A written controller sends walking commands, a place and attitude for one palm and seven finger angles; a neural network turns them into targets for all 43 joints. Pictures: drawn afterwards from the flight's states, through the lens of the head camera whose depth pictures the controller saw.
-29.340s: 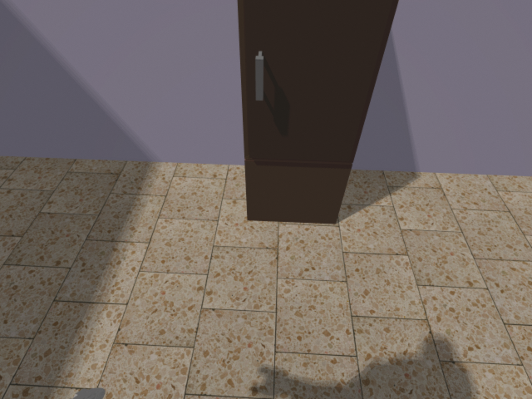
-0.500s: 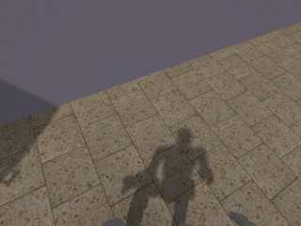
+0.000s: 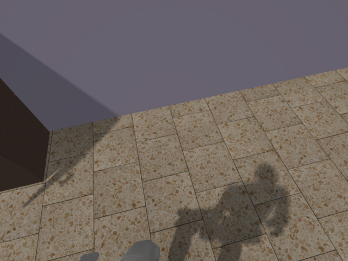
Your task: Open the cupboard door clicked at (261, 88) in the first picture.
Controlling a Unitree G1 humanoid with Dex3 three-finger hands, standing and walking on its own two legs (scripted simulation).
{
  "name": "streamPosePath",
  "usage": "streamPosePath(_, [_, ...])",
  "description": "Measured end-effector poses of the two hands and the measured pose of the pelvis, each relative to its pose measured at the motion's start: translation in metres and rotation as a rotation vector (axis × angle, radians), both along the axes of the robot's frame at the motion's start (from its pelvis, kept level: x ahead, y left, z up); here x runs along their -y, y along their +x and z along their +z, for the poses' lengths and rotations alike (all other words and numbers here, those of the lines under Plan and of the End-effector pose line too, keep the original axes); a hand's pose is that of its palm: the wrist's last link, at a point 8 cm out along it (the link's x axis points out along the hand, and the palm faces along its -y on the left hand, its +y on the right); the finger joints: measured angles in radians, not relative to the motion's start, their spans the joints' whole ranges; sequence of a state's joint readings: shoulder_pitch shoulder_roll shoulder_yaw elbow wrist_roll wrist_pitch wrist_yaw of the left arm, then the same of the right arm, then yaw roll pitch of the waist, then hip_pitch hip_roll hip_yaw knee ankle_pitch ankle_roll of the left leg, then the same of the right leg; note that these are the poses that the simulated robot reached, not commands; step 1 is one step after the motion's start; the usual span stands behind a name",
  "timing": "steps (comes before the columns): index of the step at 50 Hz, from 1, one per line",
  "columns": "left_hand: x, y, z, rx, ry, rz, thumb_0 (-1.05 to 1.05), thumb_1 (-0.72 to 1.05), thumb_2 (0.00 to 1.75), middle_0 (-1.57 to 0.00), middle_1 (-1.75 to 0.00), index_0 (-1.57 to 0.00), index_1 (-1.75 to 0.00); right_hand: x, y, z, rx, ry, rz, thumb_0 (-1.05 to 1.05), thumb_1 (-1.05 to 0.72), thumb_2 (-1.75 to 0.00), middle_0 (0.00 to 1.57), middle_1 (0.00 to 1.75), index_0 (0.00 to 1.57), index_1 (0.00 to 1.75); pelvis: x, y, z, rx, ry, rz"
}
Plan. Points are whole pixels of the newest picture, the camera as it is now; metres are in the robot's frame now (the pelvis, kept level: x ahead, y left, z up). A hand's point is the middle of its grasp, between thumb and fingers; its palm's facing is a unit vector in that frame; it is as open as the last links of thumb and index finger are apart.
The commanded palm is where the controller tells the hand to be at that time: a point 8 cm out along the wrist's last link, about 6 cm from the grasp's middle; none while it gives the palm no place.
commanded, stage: turn to face it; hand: left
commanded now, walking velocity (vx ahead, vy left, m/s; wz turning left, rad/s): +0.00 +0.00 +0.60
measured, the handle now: out of the picture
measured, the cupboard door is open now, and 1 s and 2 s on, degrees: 44 44 44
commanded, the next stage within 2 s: take the last steps up to it in 1.58 s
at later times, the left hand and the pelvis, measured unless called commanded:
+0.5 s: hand out of the picture +0.04 +0.25 -0.16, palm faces +0.30 -0.91 -0.28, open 7.4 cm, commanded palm none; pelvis +0.01 +0.01 +0.00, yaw +17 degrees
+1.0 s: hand out of the picture -0.06 +0.18 -0.19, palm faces +0.60 -0.77 -0.23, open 7.4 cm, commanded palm none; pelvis +0.03 -0.01 -0.02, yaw +37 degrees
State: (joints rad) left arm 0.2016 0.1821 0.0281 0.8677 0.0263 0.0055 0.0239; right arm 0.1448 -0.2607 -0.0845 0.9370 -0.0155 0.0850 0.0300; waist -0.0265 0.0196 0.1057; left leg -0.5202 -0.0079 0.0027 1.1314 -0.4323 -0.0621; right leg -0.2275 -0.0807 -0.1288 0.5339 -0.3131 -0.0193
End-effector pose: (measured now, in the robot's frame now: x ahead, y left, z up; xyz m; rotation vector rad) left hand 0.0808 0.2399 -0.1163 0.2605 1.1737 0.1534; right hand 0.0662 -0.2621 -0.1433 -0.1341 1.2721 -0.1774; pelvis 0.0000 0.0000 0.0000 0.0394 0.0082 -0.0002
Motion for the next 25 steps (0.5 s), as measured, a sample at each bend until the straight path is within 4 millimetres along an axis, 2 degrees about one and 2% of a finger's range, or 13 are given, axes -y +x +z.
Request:
streamPosePath(3, [0.004,-0.019,-0.004,-0.025,-0.025,0.051,0.00,0.90,0.90,-0.20,-0.30,-0.20,-0.30,-0.002,0.020,0.006,0.007,-0.003,0.055,0.01,-0.91,-0.90,0.20,0.30,0.20,0.29,0.002,0.002,0.003,0.002,0.009,0.044])
streamPosePath(6, [-0.001,-0.040,-0.011,-0.046,-0.040,0.113,0.00,0.91,0.90,-0.21,-0.30,-0.20,-0.30,-0.011,0.045,0.011,0.026,-0.014,0.123,0.01,-0.91,-0.90,0.20,0.30,0.20,0.29,0.000,0.003,0.001,0.004,0.007,0.085])
streamPosePath(11, [-0.025,-0.077,-0.034,-0.092,-0.058,0.217,0.00,0.91,0.90,-0.21,-0.30,-0.20,-0.30,-0.036,0.093,0.015,0.115,-0.050,0.240,0.01,-0.91,-0.90,0.20,0.30,0.20,0.29,-0.014,0.006,-0.013,0.001,-0.018,0.152])
streamPosePath(14, [-0.041,-0.090,-0.043,-0.126,-0.049,0.268,0.00,0.91,0.90,-0.20,-0.30,-0.20,-0.30,-0.049,0.109,0.018,0.163,-0.070,0.294,0.01,-0.91,-0.90,0.20,0.30,0.20,0.29,-0.019,0.004,-0.018,-0.002,-0.023,0.189])
streamPosePath(19, [-0.054,-0.085,-0.029,-0.085,-0.029,0.318,0.00,0.91,0.90,-0.20,-0.30,-0.19,-0.30,-0.058,0.109,0.024,0.138,-0.078,0.346,0.00,-0.91,-0.90,0.21,0.30,0.20,0.29,-0.019,0.005,-0.008,-0.010,-0.038,0.240])
streamPosePath(25, [-0.050,-0.064,-0.011,-0.004,-0.002,0.338,0.00,0.91,0.90,-0.20,-0.30,-0.19,-0.30,-0.054,0.102,0.016,0.074,-0.044,0.377,0.00,-0.90,-0.90,0.21,0.30,0.21,0.30,-0.007,0.011,-0.002,-0.018,-0.046,0.301])
